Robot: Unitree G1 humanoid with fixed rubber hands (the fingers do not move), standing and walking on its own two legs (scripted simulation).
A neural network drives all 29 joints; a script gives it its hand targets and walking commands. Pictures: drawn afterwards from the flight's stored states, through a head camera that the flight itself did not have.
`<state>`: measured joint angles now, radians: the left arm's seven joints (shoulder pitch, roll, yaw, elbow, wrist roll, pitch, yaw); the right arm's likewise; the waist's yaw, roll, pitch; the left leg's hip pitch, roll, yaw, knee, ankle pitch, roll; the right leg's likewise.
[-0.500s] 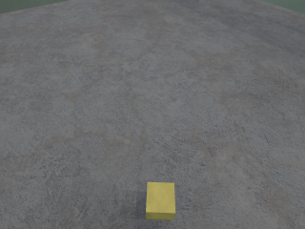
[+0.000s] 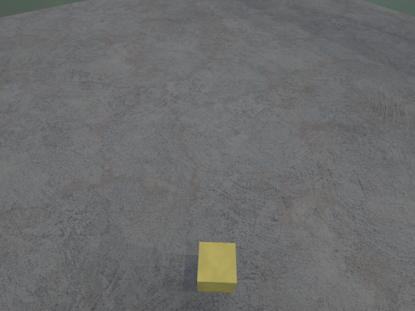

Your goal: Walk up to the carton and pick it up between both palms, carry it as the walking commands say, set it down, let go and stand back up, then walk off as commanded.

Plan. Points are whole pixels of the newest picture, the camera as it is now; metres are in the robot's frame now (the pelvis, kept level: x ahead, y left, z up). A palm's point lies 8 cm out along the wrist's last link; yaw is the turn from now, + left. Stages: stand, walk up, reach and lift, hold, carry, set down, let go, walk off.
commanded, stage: walk off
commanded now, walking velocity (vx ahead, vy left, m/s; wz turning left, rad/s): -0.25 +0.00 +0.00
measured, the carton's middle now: (216, 267) +0.40 -0.03 -0.69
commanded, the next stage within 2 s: none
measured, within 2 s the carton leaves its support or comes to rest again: neither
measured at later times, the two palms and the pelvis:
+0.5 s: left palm out of the picture -0.10 +0.22 -0.13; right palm out of the picture -0.04 -0.29 -0.15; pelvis -0.11 -0.04 -0.01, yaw +1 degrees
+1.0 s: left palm out of the picture -0.27 +0.24 -0.14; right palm out of the picture -0.24 -0.27 -0.11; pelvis -0.26 -0.02 +0.01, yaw +1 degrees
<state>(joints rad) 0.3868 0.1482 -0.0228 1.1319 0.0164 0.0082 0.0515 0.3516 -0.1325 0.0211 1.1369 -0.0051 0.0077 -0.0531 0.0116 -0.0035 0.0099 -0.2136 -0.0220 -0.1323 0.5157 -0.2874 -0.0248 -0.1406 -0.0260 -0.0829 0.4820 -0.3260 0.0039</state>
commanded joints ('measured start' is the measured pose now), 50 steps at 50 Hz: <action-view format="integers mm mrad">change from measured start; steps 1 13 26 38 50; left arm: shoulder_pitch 96 21 -164 -32 -7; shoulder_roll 102 103 202 233 154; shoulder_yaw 26 68 89 113 127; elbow -8 -127 -279 -200 -176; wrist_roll -4 0 10 12 27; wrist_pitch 2 72 26 48 61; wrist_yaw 9 17 4 12 -13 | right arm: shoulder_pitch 73 17 -34 -11 -183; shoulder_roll -92 -198 -167 -122 -202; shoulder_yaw -20 -76 -116 -97 -85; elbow -19 -175 -183 -176 -266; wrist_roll -1 -22 -34 8 -12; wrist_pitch -4 36 79 78 31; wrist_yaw -7 -25 -1 2 -8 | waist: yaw -1 -8 -64 16 38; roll -3 186 -93 -194 112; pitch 61 -16 14 -55 58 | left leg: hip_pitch -97 -241 -312 -53 -126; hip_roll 95 224 -52 -8 258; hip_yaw -22 -211 55 160 45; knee -5 -78 888 146 -211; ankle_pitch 356 341 -143 -230 256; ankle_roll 15 110 -20 14 168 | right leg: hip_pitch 2 -138 -246 -32 -404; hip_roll -112 5 -209 -251 121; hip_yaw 70 -11 225 311 172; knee -28 280 -170 -260 915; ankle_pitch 311 59 282 207 -63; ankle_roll -15 -15 -165 -185 35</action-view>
